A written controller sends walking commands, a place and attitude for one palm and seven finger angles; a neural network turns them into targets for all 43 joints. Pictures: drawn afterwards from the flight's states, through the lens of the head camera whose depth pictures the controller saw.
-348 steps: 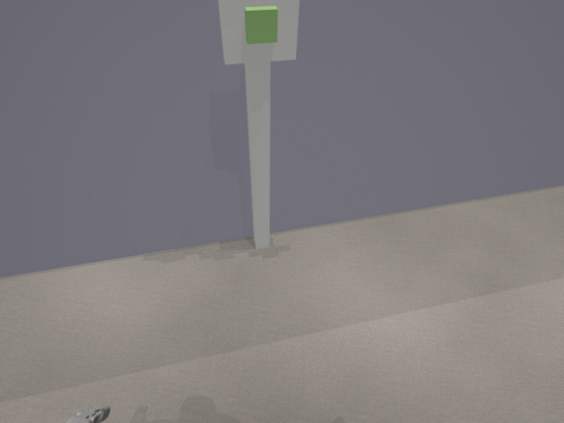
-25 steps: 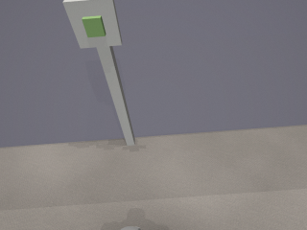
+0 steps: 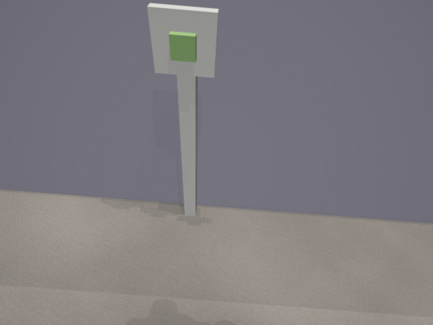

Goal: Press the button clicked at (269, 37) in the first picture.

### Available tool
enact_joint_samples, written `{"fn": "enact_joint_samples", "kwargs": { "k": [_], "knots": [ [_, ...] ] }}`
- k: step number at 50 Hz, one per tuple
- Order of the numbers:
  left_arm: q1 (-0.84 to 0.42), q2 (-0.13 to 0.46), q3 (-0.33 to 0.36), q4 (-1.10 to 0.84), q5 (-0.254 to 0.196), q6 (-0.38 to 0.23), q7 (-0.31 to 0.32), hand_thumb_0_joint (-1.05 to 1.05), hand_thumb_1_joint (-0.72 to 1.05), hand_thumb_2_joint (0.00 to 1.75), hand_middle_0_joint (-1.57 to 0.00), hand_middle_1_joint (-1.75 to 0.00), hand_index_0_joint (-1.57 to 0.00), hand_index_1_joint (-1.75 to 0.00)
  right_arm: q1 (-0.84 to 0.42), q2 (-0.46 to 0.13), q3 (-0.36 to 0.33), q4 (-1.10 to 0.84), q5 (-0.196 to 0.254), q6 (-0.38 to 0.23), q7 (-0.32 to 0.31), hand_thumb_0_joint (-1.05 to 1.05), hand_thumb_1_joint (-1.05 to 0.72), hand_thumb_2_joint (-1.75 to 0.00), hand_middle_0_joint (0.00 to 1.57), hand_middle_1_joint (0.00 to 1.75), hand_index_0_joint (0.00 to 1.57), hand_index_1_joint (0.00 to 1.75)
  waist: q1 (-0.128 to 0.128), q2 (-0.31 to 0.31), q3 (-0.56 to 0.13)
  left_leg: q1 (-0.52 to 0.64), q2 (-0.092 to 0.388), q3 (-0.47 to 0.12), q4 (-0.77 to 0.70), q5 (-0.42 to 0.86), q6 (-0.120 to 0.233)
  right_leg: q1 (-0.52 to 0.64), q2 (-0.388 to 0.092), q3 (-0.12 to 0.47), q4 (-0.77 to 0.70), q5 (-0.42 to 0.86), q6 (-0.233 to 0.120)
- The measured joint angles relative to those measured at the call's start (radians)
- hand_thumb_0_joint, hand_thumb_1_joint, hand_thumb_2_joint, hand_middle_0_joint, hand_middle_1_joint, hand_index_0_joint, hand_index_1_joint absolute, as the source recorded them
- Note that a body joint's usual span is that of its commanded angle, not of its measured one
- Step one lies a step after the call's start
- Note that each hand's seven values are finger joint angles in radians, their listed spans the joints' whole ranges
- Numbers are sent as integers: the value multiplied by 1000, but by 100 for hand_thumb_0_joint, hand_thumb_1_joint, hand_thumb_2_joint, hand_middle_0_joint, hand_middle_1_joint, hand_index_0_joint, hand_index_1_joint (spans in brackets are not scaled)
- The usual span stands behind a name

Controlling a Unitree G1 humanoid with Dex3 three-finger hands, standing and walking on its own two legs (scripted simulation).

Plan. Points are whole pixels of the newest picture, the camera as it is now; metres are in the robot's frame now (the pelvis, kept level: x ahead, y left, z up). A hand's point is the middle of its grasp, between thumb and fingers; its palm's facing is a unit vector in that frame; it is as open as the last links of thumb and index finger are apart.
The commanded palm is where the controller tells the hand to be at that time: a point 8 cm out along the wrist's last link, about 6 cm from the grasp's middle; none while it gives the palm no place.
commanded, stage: take the last steps up to it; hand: left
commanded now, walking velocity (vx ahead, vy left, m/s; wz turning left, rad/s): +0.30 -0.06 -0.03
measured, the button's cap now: (183, 46) +0.76 +0.15 +0.16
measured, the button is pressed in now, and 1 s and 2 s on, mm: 0 0 0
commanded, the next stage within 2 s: come to a stop and stand still in 0.52 s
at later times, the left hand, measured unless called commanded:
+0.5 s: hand (155, 311) +0.19 +0.14 -0.18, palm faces +0.05 -0.98 -0.19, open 7.2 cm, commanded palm none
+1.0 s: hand (147, 258) +0.31 +0.19 -0.18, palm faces +0.02 -0.98 -0.21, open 7.4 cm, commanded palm none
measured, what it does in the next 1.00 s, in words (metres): walks ahead: right foot, then left foot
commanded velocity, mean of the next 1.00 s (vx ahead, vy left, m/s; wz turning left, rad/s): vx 0.05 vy -0.05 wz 0.01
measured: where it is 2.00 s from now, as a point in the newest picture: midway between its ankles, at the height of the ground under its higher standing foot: outside the picture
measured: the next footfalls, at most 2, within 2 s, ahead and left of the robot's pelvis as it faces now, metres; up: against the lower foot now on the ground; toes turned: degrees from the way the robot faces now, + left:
right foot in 0.24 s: +0.20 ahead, -0.16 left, +0.00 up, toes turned -9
left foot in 0.62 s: +0.33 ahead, +0.09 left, +0.00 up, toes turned +9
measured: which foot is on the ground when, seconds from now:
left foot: down 0.00-0.26, up 0.28-0.60, down 0.62-1.00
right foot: up 0.00-0.22, down 0.24-0.64, up 0.66-1.00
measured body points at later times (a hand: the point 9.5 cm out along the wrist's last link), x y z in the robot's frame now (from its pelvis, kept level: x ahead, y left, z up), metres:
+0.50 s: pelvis +0.16 -0.04 +0.00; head +0.17 -0.03 +0.45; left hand +0.19 +0.19 -0.16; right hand +0.20 -0.27 -0.16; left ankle +0.21 +0.09 -0.70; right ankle +0.16 -0.15 -0.74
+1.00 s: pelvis +0.25 -0.01 +0.00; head +0.29 +0.02 +0.45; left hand +0.31 +0.24 -0.17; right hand +0.30 -0.25 -0.14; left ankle +0.29 +0.08 -0.74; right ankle +0.23 -0.17 -0.66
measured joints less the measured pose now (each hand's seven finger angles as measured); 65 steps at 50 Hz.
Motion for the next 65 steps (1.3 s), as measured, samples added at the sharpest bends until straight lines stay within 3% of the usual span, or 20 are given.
{"fn": "enact_joint_samples", "kwargs": {
  "k": [5,11,13,16,19,24,30,31,32,35,40,44,48,51,54,57,58,61,65],
  "knots": [
    [-76,-16,2,-39,-3,-11,-4,0,91,90,-19,-30,-20,-30,68,12,0,57,2,-1,-3,0,-92,-90,20,30,21,30,-9,11,14,72,-8,3,-73,-1,-6,-58,-23,4,-106,86,16],
    [-165,-28,7,-76,-5,-33,-9,0,91,90,-19,-30,-20,-30,120,16,-10,101,-6,7,0,0,-91,-90,20,30,21,30,-44,37,37,107,19,8,-5,-104,-45,18,2,-29,-355,120,-1],
    [-185,-27,8,-88,-1,-65,-7,0,91,90,-19,-30,-20,-30,132,15,-12,112,1,11,4,0,-91,-90,20,30,21,30,-43,48,43,47,46,-2,171,-178,-36,50,20,-42,-387,160,-34],
    [-195,-43,1,-94,-8,-93,7,0,91,90,-19,-30,-20,-30,99,1,-16,117,9,33,11,0,-91,-90,20,30,20,30,-31,67,53,-149,46,-60,603,-199,-2,79,36,-66,-356,105,-54],
    [-167,-54,5,-84,-11,-90,32,-1,92,90,-20,-30,-20,-30,45,-17,-27,89,3,38,14,1,-91,-90,20,30,20,29,-24,70,37,-302,60,-53,745,-104,-3,149,51,-75,-440,112,-46],
    [-104,-44,-6,-41,-2,-81,35,-1,94,90,-20,-30,-20,-30,-48,-25,-33,16,-1,31,22,0,-91,-90,19,30,20,29,-24,56,7,-397,86,-14,543,-18,-30,244,64,-77,-556,125,-38],
    [-41,-49,-13,-2,-3,-71,27,0,92,90,-20,-30,-20,-30,-122,-19,-23,-24,3,8,32,0,-91,-90,19,30,20,29,8,35,10,-320,73,14,241,59,-37,318,63,-73,-542,53,2],
    [-27,-51,-13,2,-5,-66,27,0,91,90,-20,-30,-20,-30,-125,-19,-20,-28,3,0,32,0,-91,-90,19,30,20,29,12,33,9,-287,67,19,190,78,-31,319,60,-70,-509,24,12],
    [-20,-47,-12,8,-7,-58,26,0,91,90,-20,-30,-20,-30,-131,-11,-18,-27,1,-8,29,0,-91,-90,19,30,20,29,13,14,11,-279,53,30,198,75,-3,308,42,-58,-456,-10,5],
    [-23,-44,-15,19,-12,-27,34,0,91,90,-20,-30,-20,-30,-137,10,0,-27,-3,-12,12,0,-91,-90,20,30,20,29,17,-7,19,-250,38,57,211,34,46,210,38,0,-201,-148,-2],
    [-70,-38,-13,5,-13,-8,41,0,91,90,-19,-30,-20,-30,-153,13,-1,-13,11,0,-29,-2,-95,-90,20,30,21,30,9,-13,43,-171,18,75,82,77,57,89,32,39,-75,-86,23],
    [-109,-12,7,-45,-6,20,44,0,91,90,-19,-30,-20,-30,-157,9,-7,-10,13,24,-36,-2,-95,-90,20,30,21,30,5,-13,59,-157,30,79,44,92,51,-10,48,72,61,-52,34],
    [-147,19,24,-87,-5,37,47,0,91,90,-19,-30,-20,-30,-145,9,-16,-8,8,41,-32,-1,-93,-90,20,30,21,30,-5,-10,70,-160,49,74,46,93,36,-46,58,88,111,-35,41],
    [-173,29,28,-108,-6,41,48,0,91,90,-19,-30,-20,-30,-132,5,-24,-7,4,50,-25,-1,-92,-90,20,30,21,30,-15,0,73,-169,61,70,60,91,22,-22,54,83,42,-45,38],
    [-192,22,20,-120,-8,32,49,0,91,90,-19,-30,-20,-30,-120,-6,-32,-5,-1,59,-15,0,-91,-90,20,30,21,30,-26,23,72,-184,69,66,85,86,7,46,43,60,-120,-59,26],
    [-187,12,5,-133,-7,2,47,0,91,90,-19,-30,-20,-30,-98,-16,-38,-2,4,68,-3,0,-91,-90,20,30,21,30,-26,35,54,-215,67,71,148,62,-17,159,27,42,-387,79,15],
    [-181,10,1,-132,-4,-11,49,0,91,90,-19,-30,-20,-30,-90,-17,-39,-3,8,72,1,0,-91,-90,20,30,21,30,-22,29,42,-237,58,73,192,20,-29,176,16,47,-428,50,11],
    [-177,-37,-21,-118,-2,-19,46,0,91,90,-19,-30,-20,-30,-87,-48,-44,-4,9,104,6,0,-91,-90,20,30,20,30,-28,86,40,-290,25,-27,354,-171,-40,165,30,38,-397,38,-3],
    [-162,-63,-24,-114,-2,-15,50,0,91,90,-20,-30,-20,-30,-74,-62,-46,-5,6,111,17,0,-91,-90,20,30,20,29,-23,88,29,-338,-12,-69,561,-134,-54,183,15,41,-453,89,-7]
  ]
}}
